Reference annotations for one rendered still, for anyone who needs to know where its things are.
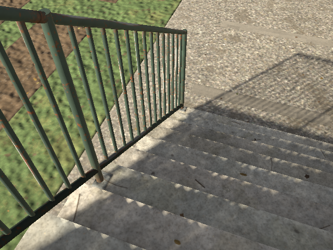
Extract stairs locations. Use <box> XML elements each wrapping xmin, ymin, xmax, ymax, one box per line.
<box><xmin>14</xmin><ymin>106</ymin><xmax>333</xmax><ymax>250</ymax></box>

